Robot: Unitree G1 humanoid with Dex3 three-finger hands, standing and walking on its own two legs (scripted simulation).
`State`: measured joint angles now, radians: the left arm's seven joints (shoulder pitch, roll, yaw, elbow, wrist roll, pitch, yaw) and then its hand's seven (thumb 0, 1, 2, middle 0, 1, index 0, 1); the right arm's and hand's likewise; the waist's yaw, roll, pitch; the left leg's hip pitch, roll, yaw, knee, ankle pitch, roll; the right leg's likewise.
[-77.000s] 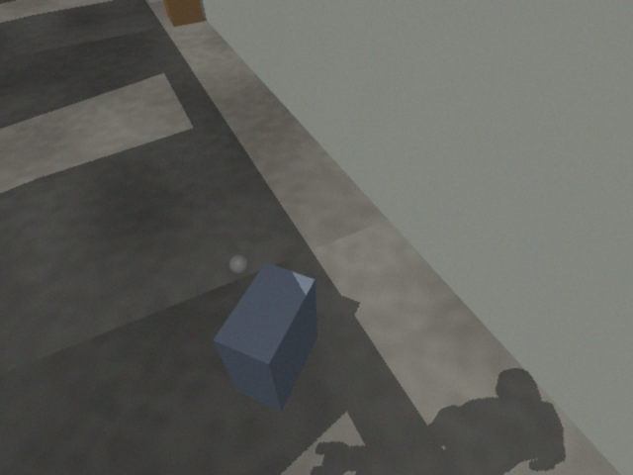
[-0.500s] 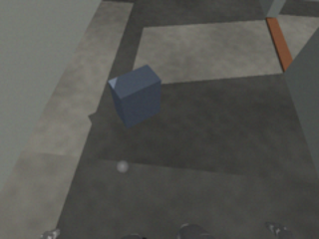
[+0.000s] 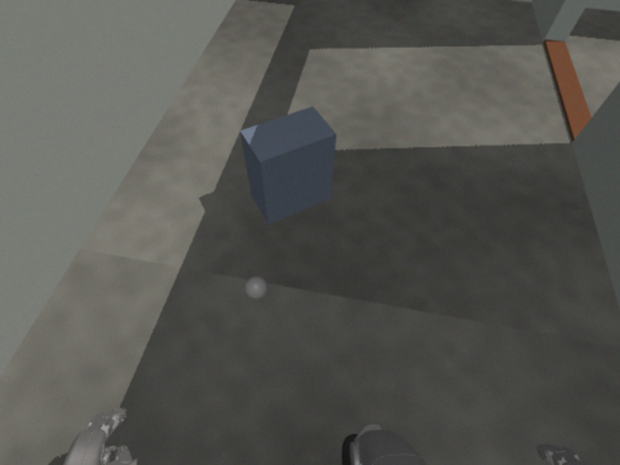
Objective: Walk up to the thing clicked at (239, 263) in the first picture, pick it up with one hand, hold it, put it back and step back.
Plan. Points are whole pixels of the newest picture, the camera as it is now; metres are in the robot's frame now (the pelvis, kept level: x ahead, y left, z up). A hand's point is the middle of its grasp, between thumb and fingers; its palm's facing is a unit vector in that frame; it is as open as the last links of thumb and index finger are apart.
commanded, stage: step back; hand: left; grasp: from above
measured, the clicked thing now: (256, 287) +0.69 +0.17 -0.71
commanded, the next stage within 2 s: none
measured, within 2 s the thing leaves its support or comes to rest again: neither
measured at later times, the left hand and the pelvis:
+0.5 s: hand out of the picture -0.08 +0.22 -0.13, palm faces -0.07 -0.91 -0.40, open 7.4 cm; pelvis -0.16 -0.04 +0.01, yaw -5 degrees
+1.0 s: hand out of the picture -0.22 +0.21 -0.14, palm faces -0.04 -0.93 -0.37, open 7.4 cm; pelvis -0.33 -0.06 +0.01, yaw -2 degrees
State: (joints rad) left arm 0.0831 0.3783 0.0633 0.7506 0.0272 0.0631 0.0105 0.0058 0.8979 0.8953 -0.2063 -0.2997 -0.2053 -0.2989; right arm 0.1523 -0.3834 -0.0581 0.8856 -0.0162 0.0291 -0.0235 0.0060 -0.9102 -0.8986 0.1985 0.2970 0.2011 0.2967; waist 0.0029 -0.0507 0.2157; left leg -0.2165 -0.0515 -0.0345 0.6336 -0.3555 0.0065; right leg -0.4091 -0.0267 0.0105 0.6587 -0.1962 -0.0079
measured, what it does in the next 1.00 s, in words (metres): walks backwards: right foot, then left foot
